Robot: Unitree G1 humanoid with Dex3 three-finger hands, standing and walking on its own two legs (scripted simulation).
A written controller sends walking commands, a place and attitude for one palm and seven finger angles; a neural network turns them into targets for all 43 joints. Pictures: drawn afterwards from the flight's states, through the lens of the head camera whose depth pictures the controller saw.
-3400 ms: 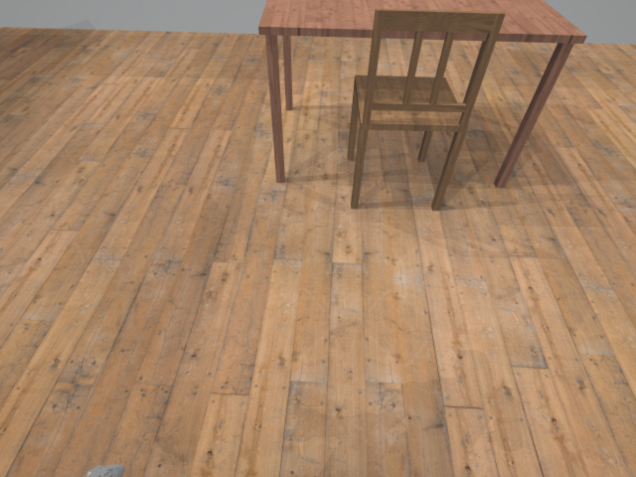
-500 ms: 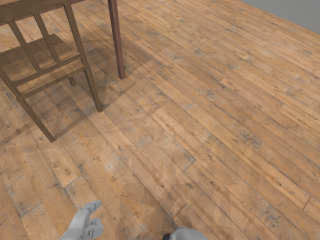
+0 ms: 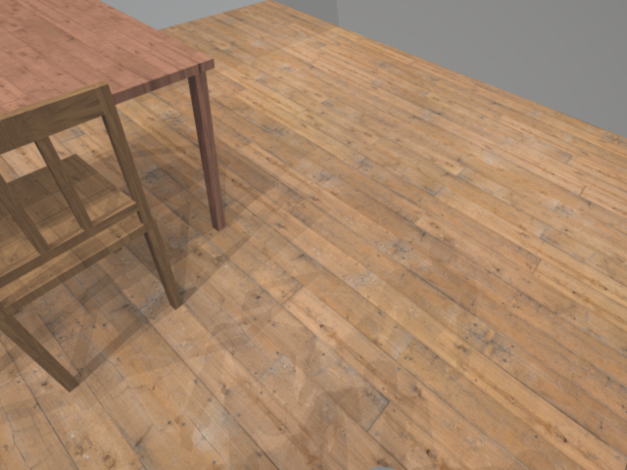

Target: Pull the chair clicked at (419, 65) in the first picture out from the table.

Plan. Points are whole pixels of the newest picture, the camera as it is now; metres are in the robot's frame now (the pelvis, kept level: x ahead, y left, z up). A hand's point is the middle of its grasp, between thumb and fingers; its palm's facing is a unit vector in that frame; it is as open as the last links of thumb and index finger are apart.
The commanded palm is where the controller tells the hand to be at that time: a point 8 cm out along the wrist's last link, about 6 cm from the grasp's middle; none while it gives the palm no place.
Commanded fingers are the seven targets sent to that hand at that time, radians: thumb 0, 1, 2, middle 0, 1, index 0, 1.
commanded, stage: walk to a spot facing it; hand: left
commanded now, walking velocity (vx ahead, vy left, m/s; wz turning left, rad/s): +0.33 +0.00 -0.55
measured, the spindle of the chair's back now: (16, 210) +0.55 +0.64 -0.11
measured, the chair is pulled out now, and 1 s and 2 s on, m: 0.00 0.00 0.00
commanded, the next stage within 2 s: turn to face it in 0.36 s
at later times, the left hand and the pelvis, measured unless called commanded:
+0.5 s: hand (271, 345) +0.35 +0.10 -0.17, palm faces -0.25 -0.94 -0.23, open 7.4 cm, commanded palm none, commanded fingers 0.00 0.90 0.90 -0.20 -0.30 -0.20 -0.30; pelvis +0.20 -0.07 -0.02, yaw -14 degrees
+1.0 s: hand (241, 336) +0.37 +0.15 -0.18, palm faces +0.02 -0.98 -0.21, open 7.4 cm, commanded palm none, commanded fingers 0.00 0.90 0.90 -0.20 -0.30 -0.20 -0.30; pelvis +0.31 -0.04 +0.00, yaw -3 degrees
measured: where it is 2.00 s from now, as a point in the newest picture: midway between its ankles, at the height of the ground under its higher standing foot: (338, 467)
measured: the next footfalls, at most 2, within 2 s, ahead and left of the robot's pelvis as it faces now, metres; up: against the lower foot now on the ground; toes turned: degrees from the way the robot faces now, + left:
right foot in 0.34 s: +0.29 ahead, -0.16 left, +0.00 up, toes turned -19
left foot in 0.78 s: +0.40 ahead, +0.03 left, +0.00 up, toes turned +1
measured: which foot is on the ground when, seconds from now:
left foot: down 0.00-0.34, up 0.36-0.76, down 0.78-1.00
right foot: up 0.00-0.32, down 0.34-0.80, up 0.82-1.00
